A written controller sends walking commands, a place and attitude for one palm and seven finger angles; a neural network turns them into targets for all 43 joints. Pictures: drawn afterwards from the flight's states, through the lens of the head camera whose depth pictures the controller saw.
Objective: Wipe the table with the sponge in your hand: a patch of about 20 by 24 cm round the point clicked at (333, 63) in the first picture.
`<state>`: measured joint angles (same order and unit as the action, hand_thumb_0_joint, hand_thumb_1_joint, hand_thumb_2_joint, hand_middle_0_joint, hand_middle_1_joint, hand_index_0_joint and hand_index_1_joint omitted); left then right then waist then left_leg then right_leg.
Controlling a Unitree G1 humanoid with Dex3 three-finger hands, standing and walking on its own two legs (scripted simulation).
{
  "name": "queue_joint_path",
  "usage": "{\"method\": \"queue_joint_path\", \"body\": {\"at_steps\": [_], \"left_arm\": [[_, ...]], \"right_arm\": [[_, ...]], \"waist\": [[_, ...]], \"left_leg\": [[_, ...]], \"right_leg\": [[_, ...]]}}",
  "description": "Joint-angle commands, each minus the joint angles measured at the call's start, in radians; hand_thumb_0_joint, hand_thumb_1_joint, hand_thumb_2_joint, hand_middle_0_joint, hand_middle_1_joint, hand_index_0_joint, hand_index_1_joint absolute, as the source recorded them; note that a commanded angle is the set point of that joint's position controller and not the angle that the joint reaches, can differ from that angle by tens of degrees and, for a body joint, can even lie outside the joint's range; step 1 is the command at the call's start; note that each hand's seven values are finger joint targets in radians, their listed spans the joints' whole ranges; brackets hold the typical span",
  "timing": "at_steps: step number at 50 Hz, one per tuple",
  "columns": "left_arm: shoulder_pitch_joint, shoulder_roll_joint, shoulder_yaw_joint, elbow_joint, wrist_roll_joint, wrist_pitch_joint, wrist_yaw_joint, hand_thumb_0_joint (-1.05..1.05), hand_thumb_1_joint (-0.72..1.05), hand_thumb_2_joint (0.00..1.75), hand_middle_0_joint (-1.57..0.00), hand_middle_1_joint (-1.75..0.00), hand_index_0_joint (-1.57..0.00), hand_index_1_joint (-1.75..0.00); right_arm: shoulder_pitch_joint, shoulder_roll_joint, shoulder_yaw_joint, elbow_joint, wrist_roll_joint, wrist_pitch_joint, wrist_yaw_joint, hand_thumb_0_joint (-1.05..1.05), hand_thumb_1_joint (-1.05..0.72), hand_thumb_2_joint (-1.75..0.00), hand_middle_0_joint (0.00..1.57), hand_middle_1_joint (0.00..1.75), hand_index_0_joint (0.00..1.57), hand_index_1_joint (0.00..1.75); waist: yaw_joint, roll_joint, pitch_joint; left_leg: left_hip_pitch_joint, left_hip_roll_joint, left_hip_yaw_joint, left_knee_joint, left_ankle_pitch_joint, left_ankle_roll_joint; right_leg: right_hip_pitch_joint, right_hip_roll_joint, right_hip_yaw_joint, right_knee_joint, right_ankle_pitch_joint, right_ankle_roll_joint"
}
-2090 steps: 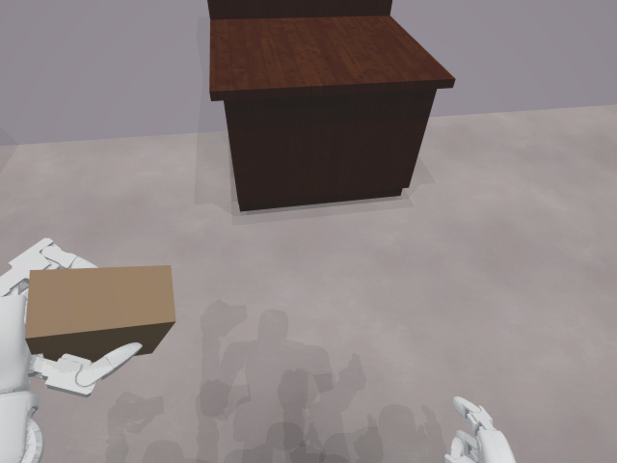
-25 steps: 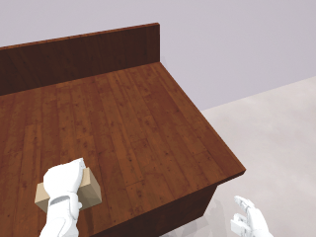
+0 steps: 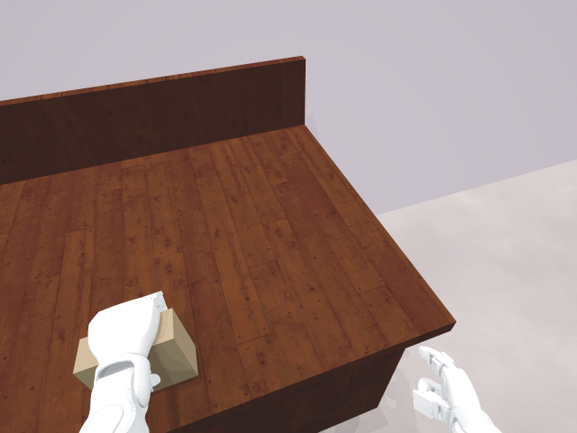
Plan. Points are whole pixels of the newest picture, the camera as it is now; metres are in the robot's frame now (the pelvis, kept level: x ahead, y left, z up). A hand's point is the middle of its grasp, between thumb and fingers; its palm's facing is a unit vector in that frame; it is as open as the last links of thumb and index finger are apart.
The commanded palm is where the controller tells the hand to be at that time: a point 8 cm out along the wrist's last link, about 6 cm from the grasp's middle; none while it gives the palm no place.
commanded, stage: lift the sponge slowly off the table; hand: left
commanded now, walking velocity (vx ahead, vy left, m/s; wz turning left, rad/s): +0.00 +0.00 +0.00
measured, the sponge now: (146, 363) +0.21 +0.26 -0.05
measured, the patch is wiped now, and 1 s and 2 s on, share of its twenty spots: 1.00 1.00 1.00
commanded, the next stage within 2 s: bring the sponge back beside the body in 1.12 s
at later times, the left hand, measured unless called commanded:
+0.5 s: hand (135, 335) +0.22 +0.26 +0.03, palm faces -0.03 -0.13 -0.99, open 9.7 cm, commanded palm +0.19 +0.25 +0.09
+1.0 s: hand (130, 314) +0.23 +0.26 +0.06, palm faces +0.01 -0.16 -0.99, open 9.7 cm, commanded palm +0.20 +0.26 +0.13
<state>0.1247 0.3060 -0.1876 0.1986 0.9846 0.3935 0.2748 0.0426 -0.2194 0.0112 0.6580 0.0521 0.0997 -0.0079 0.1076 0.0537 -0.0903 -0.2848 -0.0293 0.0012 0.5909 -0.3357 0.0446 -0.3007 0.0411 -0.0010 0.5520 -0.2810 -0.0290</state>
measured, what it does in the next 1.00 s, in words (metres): stands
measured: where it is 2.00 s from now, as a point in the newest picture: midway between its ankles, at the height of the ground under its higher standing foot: outside the picture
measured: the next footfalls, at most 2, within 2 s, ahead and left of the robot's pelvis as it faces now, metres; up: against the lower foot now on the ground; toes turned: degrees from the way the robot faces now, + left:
none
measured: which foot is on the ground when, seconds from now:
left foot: down 0.00-1.00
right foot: down 0.00-1.00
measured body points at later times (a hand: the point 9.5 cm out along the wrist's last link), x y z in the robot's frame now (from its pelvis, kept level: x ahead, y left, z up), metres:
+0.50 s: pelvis -0.01 -0.01 +0.01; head -0.04 -0.04 +0.46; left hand +0.22 +0.26 +0.08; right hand +0.22 -0.22 -0.07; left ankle -0.02 +0.09 -0.73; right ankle +0.00 -0.11 -0.73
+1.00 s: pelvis +0.00 -0.01 +0.01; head -0.03 -0.04 +0.46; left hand +0.23 +0.27 +0.11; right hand +0.25 -0.21 -0.06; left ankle -0.02 +0.09 -0.73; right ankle +0.00 -0.11 -0.73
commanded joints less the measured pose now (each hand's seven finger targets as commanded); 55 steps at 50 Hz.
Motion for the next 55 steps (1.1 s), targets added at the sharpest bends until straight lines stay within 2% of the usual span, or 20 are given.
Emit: {"method": "queue_joint_path", "body": {"at_steps": [1, 5, 6, 7, 10, 13, 15, 26, 29, 30, 31, 35, 38, 43, 45, 46, 49, 50, 51, 55], "left_arm": [[-0.226, 0.142, 0.078, -0.231, 0.016, 0.006, 0.025, 0.0, 0.1, 1.3, -1.2, -1.6, -1.2, -1.6], [-0.238, 0.167, 0.101, -0.231, 0.001, 0.011, -0.002, 0.0, 0.1, 1.3, -1.2, -1.6, -1.2, -1.6], [-0.226, 0.132, 0.064, -0.236, -0.001, 0.012, -0.012, 0.0, 0.1, 1.3, -1.2, -1.6, -1.2, -1.6], [-0.228, 0.165, 0.093, -0.224, 0.001, 0.01, -0.016, 0.0, 0.1, 1.3, -1.2, -1.6, -1.2, -1.6], [-0.237, 0.216, 0.144, -0.239, 0.002, -0.002, -0.024, 0.0, 0.1, 1.3, -1.2, -1.6, -1.2, -1.6], [-0.269, 0.192, 0.117, -0.242, 0.013, -0.011, -0.027, 0.0, 0.1, 1.3, -1.2, -1.6, -1.2, -1.6], [-0.301, 0.228, 0.149, -0.265, 0.014, -0.022, -0.024, 0.0, 0.1, 1.3, -1.2, -1.6, -1.2, -1.6], [-0.313, 0.208, 0.125, -0.229, -0.013, -0.008, -0.064, 0.0, 0.1, 1.3, -1.2, -1.6, -1.2, -1.6], [-0.345, 0.231, 0.139, -0.224, -0.005, -0.011, -0.077, 0.0, 0.1, 1.3, -1.2, -1.6, -1.2, -1.6], [-0.359, 0.281, 0.185, -0.254, -0.006, -0.015, -0.075, 0.0, 0.1, 1.3, -1.2, -1.6, -1.2, -1.6], [-0.33, 0.245, 0.158, -0.271, -0.009, -0.021, -0.076, 0.0, 0.1, 1.3, -1.2, -1.6, -1.2, -1.6], [-0.327, 0.279, 0.192, -0.274, -0.007, -0.011, -0.081, 0.0, 0.1, 1.3, -1.2, -1.6, -1.2, -1.6], [-0.3, 0.227, 0.143, -0.293, -0.017, 0.007, -0.094, 0.0, 0.1, 1.3, -1.2, -1.6, -1.2, -1.6], [-0.298, 0.244, 0.15, -0.327, -0.023, 0.031, -0.121, 0.0, 0.1, 1.3, -1.2, -1.6, -1.2, -1.6], [-0.283, 0.298, 0.2, -0.375, -0.022, 0.029, -0.125, 0.0, 0.1, 1.3, -1.2, -1.6, -1.2, -1.6], [-0.25, 0.247, 0.157, -0.394, -0.028, 0.03, -0.13, 0.0, 0.1, 1.3, -1.2, -1.6, -1.2, -1.6], [-0.233, 0.238, 0.142, -0.437, -0.024, 0.036, -0.139, 0.0, 0.1, 1.3, -1.2, -1.6, -1.2, -1.6], [-0.245, 0.276, 0.178, -0.462, -0.025, 0.037, -0.139, 0.0, 0.1, 1.3, -1.2, -1.6, -1.2, -1.6], [-0.226, 0.236, 0.141, -0.467, -0.023, 0.043, -0.143, 0.0, 0.1, 1.3, -1.2, -1.6, -1.2, -1.6], [-0.193, 0.23, 0.135, -0.479, -0.02, 0.062, -0.149, 0.0, 0.1, 1.3, -1.2, -1.6, -1.2, -1.6]], "right_arm": [[-0.205, -0.115, -0.041, -0.166, 0.001, -0.056, -0.014, 0.0, -0.9, -0.9, 0.2, 0.3, 0.2, 0.3], [-0.222, -0.122, -0.037, -0.158, 0.003, -0.056, -0.017, 0.0, -0.9, -0.9, 0.2, 0.3, 0.2, 0.3], [-0.219, -0.117, -0.034, -0.166, 0.003, -0.056, -0.016, 0.0, -0.9, -0.9, 0.2, 0.3, 0.2, 0.3], [-0.222, -0.117, -0.033, -0.159, 0.003, -0.057, -0.016, 0.0, -0.9, -0.9, 0.2, 0.3, 0.2, 0.3], [-0.227, -0.124, -0.031, -0.154, 0.0, -0.057, -0.02, 0.0, -0.9, -0.9, 0.2, 0.3, 0.2, 0.3], [-0.235, -0.117, -0.031, -0.154, -0.001, -0.061, -0.024, 0.0, -0.9, -0.9, 0.2, 0.3, 0.2, 0.3], [-0.24, -0.12, -0.031, -0.149, -0.002, -0.067, -0.027, 0.0, -0.9, -0.9, 0.2, 0.3, 0.2, 0.3], [-0.25, -0.123, -0.027, -0.144, 0.005, -0.082, -0.037, 0.0, -0.9, -0.9, 0.2, 0.3, 0.2, 0.3], [-0.256, -0.124, -0.023, -0.135, 0.002, -0.081, -0.041, 0.0, -0.9, -0.9, 0.2, 0.3, 0.2, 0.3], [-0.254, -0.131, -0.025, -0.134, 0.001, -0.081, -0.042, 0.0, -0.9, -0.9, 0.2, 0.3, 0.2, 0.3], [-0.256, -0.122, -0.026, -0.148, 0.001, -0.083, -0.043, 0.0, -0.9, -0.9, 0.2, 0.3, 0.2, 0.3], [-0.26, -0.131, -0.024, -0.136, 0.001, -0.079, -0.038, 0.0, -0.9, -0.9, 0.2, 0.3, 0.2, 0.3], [-0.269, -0.125, -0.024, -0.146, 0.004, -0.078, -0.032, 0.0, -0.9, -0.9, 0.2, 0.3, 0.2, 0.3], [-0.277, -0.13, -0.018, -0.149, 0.003, -0.071, -0.032, 0.0, -0.9, -0.9, 0.2, 0.3, 0.2, 0.3], [-0.284, -0.135, -0.02, -0.146, 0.001, -0.067, -0.028, 0.0, -0.9, -0.9, 0.2, 0.3, 0.2, 0.3], [-0.279, -0.126, -0.02, -0.16, 0.0, -0.066, -0.027, 0.0, -0.9, -0.9, 0.2, 0.3, 0.2, 0.3], [-0.289, -0.124, -0.018, -0.16, 0.002, -0.063, -0.017, 0.0, -0.9, -0.9, 0.2, 0.3, 0.2, 0.3], [-0.292, -0.131, -0.018, -0.156, 0.001, -0.062, -0.015, 0.0, -0.9, -0.9, 0.2, 0.3, 0.2, 0.3], [-0.292, -0.125, -0.016, -0.165, 0.0, -0.06, -0.013, 0.0, -0.9, -0.9, 0.2, 0.3, 0.2, 0.3], [-0.31, -0.126, -0.012, -0.163, 0.004, -0.052, -0.003, 0.0, -0.9, -0.9, 0.2, 0.3, 0.2, 0.3]], "waist": [[-0.01, 0.012, -0.165], [-0.009, -0.024, -0.138], [-0.01, -0.009, -0.139], [-0.009, -0.041, -0.126], [0.004, -0.016, -0.126], [0.0, -0.005, -0.108], [0.006, 0.016, -0.111], [0.001, -0.02, -0.085], [0.003, -0.033, -0.102], [0.011, -0.019, -0.124], [0.014, -0.002, -0.139], [0.012, -0.02, -0.111], [0.012, -0.006, -0.114], [0.01, -0.029, -0.132], [0.02, -0.025, -0.152], [0.016, -0.023, -0.155], [0.014, -0.005, -0.14], [0.015, 0.002, -0.141], [0.017, 0.005, -0.14], [0.018, 0.012, -0.093]], "left_leg": [[0.079, 0.008, -0.087, -0.106, 0.291, -0.001], [0.083, 0.007, -0.092, -0.129, 0.274, 0.0], [0.083, 0.004, -0.085, -0.133, 0.271, 0.003], [0.08, 0.003, -0.086, -0.136, 0.262, 0.003], [0.085, 0.0, -0.085, -0.153, 0.246, 0.002], [0.091, -0.004, -0.078, -0.162, 0.227, 0.005], [0.109, -0.004, -0.083, -0.171, 0.222, 0.004], [0.12, -0.01, -0.075, -0.206, 0.188, 0.008], [0.13, -0.014, -0.071, -0.206, 0.21, 0.008], [0.141, -0.013, -0.075, -0.211, 0.22, 0.006], [0.142, -0.015, -0.066, -0.204, 0.235, 0.011], [0.146, -0.013, -0.075, -0.212, 0.266, 0.003], [0.159, -0.011, -0.069, -0.212, 0.289, 0.005], [0.175, -0.01, -0.068, -0.21, 0.331, 0.008], [0.19, -0.01, -0.075, -0.207, 0.364, 0.007], [0.185, -0.01, -0.065, -0.205, 0.374, 0.01], [0.2, -0.005, -0.073, -0.204, 0.412, 0.005], [0.206, -0.001, -0.082, -0.209, 0.411, 0.003], [0.202, 0.0, -0.078, -0.208, 0.416, 0.007], [0.201, 0.011, -0.092, -0.223, 0.409, -0.001]], "right_leg": [[0.095, 0.011, 0.06, -0.08, 0.248, -0.071], [0.109, 0.009, 0.083, -0.112, 0.227, -0.072], [0.117, 0.008, 0.069, -0.112, 0.225, -0.07], [0.118, 0.006, 0.077, -0.123, 0.218, -0.068], [0.141, 0.004, 0.101, -0.142, 0.204, -0.072], [0.135, 0.003, 0.099, -0.162, 0.168, -0.069], [0.14, 0.007, 0.113, -0.174, 0.147, -0.074], [0.161, 0.001, 0.106, -0.223, 0.082, -0.065], [0.18, -0.006, 0.119, -0.231, 0.118, -0.062], [0.2, -0.002, 0.132, -0.229, 0.123, -0.067], [0.219, -0.006, 0.118, -0.219, 0.156, -0.065], [0.217, -0.003, 0.134, -0.226, 0.199, -0.068], [0.224, -0.007, 0.117, -0.224, 0.231, -0.065], [0.253, -0.01, 0.113, -0.218, 0.299, -0.064], [0.279, -0.009, 0.136, -0.208, 0.354, -0.068], [0.291, -0.013, 0.114, -0.2, 0.382, -0.064], [0.279, -0.012, 0.119, -0.198, 0.423, -0.067], [0.281, -0.004, 0.131, -0.199, 0.402, -0.073], [0.284, -0.006, 0.107, -0.197, 0.4, -0.07], [0.255, 0.003, 0.118, -0.203, 0.349, -0.075]]}}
